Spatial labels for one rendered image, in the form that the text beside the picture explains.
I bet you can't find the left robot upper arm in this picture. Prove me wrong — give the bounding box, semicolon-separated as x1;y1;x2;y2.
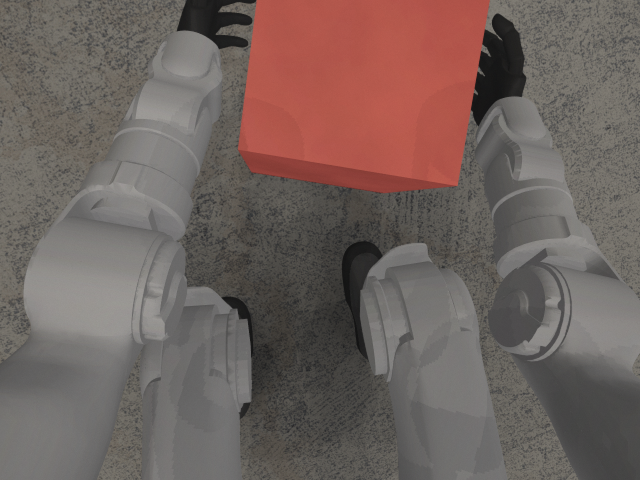
0;216;187;480

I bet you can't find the right robot forearm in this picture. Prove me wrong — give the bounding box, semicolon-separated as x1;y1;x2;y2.
475;96;627;285

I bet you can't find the robot left hand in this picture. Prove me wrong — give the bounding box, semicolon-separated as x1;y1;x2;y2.
177;0;256;49

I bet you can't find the right robot upper arm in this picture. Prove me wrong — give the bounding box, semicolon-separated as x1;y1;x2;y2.
488;262;640;480

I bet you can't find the robot right hand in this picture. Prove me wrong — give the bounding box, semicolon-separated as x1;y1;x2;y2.
471;13;526;126

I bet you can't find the robot left foot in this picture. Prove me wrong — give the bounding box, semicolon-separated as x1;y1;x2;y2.
222;297;253;419

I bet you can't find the carton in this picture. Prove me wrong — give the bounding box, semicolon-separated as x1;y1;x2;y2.
238;0;490;193

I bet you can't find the robot right shin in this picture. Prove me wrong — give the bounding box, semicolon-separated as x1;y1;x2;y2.
362;243;479;340

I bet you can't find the left robot forearm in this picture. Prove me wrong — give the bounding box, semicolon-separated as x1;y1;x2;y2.
23;31;222;320

